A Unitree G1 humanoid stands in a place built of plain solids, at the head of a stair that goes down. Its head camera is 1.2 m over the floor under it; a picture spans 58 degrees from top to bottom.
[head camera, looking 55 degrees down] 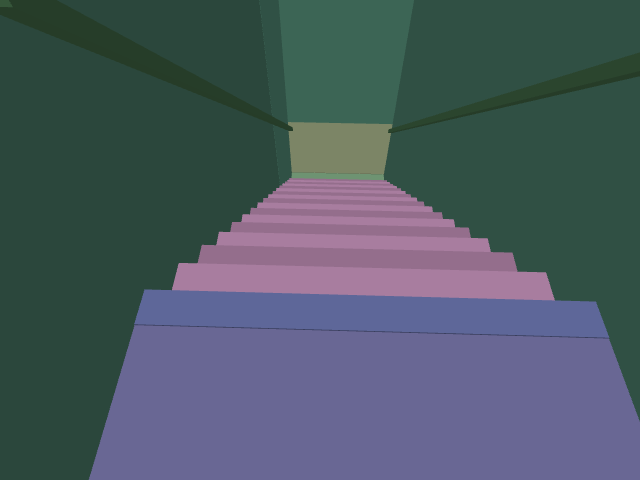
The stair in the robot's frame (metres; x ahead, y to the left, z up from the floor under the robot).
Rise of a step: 0.21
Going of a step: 0.23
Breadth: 1.40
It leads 2 degrees to the right of straight ahead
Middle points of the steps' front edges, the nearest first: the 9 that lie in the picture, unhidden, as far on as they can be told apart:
0.63 -0.15 0.00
0.86 -0.16 -0.21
1.09 -0.16 -0.42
1.32 -0.17 -0.64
1.55 -0.18 -0.85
1.78 -0.18 -1.06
2.00 -0.19 -1.27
2.23 -0.20 -1.49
2.46 -0.20 -1.70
